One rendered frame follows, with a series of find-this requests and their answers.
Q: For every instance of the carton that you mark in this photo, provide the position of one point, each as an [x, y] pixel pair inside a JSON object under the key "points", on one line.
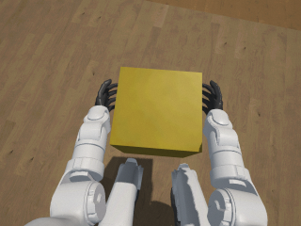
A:
{"points": [[158, 112]]}

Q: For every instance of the left robot forearm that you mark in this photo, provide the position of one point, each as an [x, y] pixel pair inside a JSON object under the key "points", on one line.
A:
{"points": [[86, 163]]}

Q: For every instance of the left robot hand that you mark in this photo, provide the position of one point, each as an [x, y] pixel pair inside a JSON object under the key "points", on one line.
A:
{"points": [[104, 94]]}

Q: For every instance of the left robot upper arm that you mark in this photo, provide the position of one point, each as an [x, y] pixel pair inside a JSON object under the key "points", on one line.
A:
{"points": [[75, 204]]}

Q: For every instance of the right robot forearm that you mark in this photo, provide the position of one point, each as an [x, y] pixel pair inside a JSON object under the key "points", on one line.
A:
{"points": [[227, 165]]}

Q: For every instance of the right robot thigh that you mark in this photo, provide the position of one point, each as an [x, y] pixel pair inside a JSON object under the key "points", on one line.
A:
{"points": [[193, 207]]}

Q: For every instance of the right robot upper arm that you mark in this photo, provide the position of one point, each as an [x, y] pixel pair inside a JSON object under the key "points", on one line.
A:
{"points": [[231, 207]]}

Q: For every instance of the right robot hand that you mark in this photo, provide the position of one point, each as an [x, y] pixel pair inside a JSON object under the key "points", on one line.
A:
{"points": [[215, 97]]}

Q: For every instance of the robot right foot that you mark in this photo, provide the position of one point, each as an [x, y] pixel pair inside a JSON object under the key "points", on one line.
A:
{"points": [[176, 222]]}

